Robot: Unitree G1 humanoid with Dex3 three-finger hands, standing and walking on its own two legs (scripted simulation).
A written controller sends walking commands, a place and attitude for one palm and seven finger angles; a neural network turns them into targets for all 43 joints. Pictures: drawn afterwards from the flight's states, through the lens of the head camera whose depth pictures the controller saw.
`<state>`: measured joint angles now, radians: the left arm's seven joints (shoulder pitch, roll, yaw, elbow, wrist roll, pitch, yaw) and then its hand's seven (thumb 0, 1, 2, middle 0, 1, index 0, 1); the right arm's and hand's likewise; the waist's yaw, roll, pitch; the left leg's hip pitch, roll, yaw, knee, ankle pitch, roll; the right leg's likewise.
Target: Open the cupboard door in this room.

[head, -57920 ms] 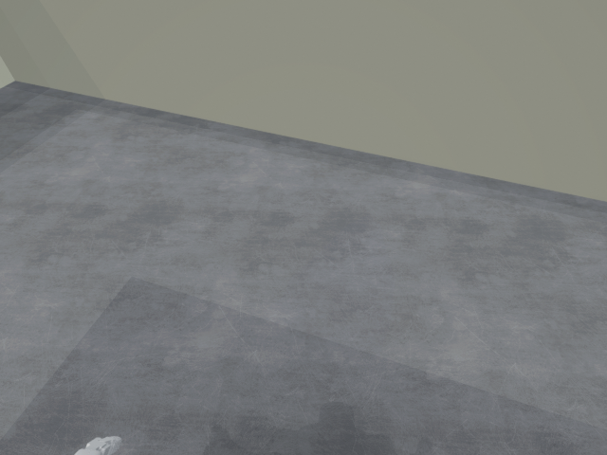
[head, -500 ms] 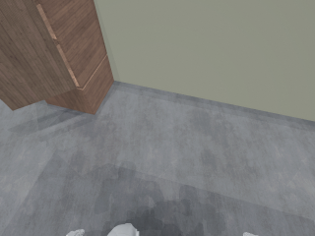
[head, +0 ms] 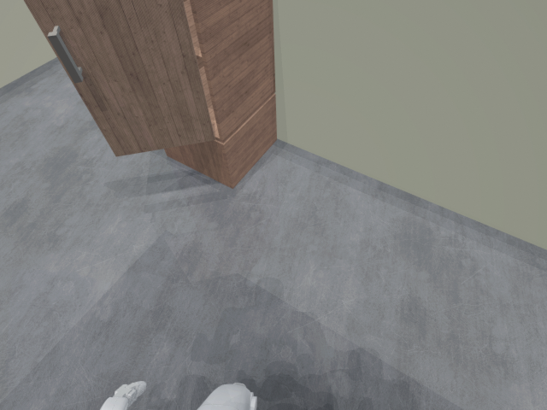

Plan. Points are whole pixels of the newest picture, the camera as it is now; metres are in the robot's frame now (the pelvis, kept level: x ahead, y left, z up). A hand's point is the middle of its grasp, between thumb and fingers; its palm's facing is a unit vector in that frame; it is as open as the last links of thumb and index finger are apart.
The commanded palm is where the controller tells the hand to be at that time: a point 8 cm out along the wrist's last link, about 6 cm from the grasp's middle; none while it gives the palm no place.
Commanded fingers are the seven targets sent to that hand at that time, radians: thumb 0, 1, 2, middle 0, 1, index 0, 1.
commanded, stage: turn to face it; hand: left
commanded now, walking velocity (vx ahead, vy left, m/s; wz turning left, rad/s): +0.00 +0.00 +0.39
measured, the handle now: (67, 54) +0.96 +0.63 -0.01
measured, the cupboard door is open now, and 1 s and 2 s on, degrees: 44 44 44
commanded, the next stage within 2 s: take the last steps up to it in 0.30 s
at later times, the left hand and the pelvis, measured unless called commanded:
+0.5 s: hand out of the picture +0.05 +0.22 -0.16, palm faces +0.22 -0.95 -0.23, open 7.4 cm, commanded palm none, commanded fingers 0.00 0.90 0.90 -0.20 -0.30 -0.20 -0.30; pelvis +0.02 +0.01 +0.01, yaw +10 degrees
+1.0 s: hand out of the picture +0.01 +0.27 -0.18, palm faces +0.36 -0.91 -0.20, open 7.4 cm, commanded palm none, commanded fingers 0.00 0.90 0.90 -0.20 -0.30 -0.20 -0.30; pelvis +0.10 +0.09 +0.00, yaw +17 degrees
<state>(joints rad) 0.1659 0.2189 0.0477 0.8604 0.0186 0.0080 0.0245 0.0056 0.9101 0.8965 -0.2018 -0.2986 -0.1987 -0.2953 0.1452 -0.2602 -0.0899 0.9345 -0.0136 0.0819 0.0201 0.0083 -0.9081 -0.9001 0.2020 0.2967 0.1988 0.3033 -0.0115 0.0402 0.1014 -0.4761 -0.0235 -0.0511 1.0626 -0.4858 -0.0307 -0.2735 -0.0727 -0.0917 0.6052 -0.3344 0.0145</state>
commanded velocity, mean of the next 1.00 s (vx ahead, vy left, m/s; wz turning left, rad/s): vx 0.19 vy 0.08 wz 0.20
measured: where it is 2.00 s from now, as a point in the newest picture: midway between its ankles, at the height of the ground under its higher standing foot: (219, 324)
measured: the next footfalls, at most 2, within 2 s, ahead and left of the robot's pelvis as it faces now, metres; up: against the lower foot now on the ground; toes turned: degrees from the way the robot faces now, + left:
left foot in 0.20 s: +0.04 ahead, +0.12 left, +0.00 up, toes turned +9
right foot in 0.54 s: +0.07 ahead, -0.13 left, +0.00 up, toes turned +8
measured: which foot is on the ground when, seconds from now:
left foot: up 0.00-0.18, down 0.20-0.54, up 0.56-0.86, down 0.88-1.00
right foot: down 0.00-0.20, up 0.22-0.52, down 0.54-0.88, up 0.90-1.00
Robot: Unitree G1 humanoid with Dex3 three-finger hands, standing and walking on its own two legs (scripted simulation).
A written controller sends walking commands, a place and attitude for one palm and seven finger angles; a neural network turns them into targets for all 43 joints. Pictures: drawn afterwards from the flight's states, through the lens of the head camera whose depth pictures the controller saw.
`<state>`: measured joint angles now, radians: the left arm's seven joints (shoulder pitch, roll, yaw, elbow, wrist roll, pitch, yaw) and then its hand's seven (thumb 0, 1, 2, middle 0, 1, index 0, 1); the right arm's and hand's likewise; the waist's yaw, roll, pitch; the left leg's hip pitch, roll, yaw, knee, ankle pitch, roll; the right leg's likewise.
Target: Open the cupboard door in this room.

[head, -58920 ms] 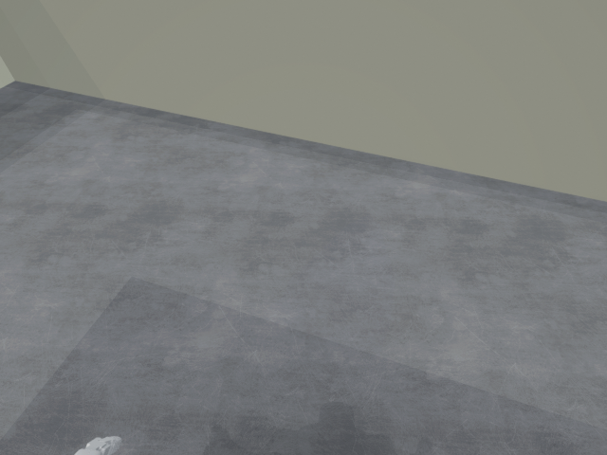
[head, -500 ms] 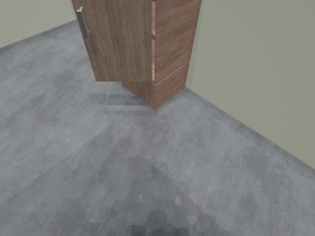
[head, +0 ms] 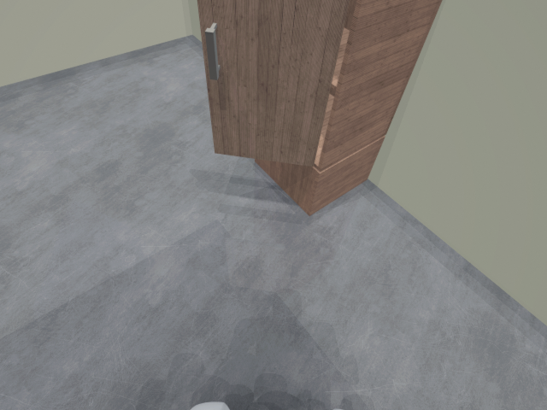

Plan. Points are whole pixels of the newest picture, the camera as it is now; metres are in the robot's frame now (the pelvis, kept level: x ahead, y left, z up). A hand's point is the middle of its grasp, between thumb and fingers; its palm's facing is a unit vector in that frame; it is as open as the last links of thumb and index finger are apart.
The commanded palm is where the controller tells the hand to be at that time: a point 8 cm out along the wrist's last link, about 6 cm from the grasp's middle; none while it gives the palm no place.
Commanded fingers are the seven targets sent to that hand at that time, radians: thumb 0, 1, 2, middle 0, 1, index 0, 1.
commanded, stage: take the last steps up to it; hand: left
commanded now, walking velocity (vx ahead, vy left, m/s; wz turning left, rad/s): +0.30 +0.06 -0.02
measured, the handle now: (214, 51) +0.98 +0.26 -0.01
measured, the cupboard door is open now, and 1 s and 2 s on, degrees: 44 44 44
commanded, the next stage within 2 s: come to a stop and stand still in 0.92 s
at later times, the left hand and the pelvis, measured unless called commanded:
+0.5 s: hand (179, 343) +0.23 +0.18 -0.14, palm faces +0.07 -0.98 -0.21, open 7.2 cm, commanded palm none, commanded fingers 0.00 0.90 0.90 -0.20 -0.30 -0.20 -0.30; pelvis +0.18 +0.00 +0.02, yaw +0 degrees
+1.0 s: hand (171, 246) +0.42 +0.25 -0.15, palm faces +0.01 -0.98 -0.17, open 7.3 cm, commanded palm none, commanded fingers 0.00 0.90 0.90 -0.20 -0.30 -0.20 -0.30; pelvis +0.35 +0.07 +0.02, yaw -2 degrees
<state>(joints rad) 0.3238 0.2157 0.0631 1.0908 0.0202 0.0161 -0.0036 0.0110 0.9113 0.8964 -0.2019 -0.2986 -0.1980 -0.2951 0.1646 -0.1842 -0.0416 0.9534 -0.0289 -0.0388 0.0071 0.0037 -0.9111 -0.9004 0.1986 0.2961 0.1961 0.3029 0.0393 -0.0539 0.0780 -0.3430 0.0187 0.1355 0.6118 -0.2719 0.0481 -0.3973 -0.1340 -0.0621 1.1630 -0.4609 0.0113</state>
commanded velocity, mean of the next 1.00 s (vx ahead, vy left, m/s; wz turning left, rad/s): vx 0.26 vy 0.04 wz -0.02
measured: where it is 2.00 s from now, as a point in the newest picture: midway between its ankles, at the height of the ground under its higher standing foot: (259, 357)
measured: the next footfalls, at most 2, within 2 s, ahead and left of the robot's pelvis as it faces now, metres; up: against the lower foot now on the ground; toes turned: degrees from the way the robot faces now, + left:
right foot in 0.30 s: +0.20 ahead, -0.10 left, +0.00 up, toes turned -8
left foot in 0.70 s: +0.50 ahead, +0.19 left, +0.00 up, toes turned +3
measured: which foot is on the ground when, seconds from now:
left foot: down 0.00-0.30, up 0.32-0.68, down 0.70-1.00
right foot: up 0.00-0.28, down 0.30-0.70, up 0.72-1.00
